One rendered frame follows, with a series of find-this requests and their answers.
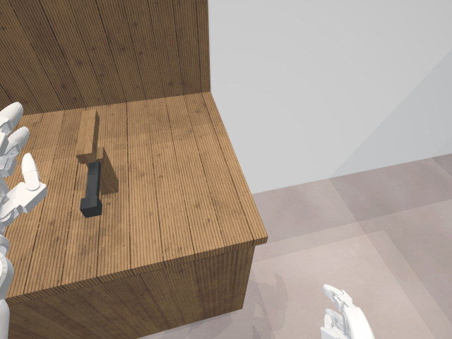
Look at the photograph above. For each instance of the left robot hand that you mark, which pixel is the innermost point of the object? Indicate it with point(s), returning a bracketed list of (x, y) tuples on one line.
[(25, 196)]

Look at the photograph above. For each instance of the tap lever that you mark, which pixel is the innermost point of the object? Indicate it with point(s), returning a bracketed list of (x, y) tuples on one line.
[(91, 205)]

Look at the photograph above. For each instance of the right robot hand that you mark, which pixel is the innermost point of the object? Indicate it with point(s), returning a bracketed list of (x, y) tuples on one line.
[(352, 325)]

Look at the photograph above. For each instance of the counter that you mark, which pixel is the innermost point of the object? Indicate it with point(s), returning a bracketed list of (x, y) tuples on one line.
[(125, 82)]

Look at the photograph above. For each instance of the left robot forearm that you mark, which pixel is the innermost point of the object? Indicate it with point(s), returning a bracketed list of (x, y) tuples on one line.
[(6, 277)]

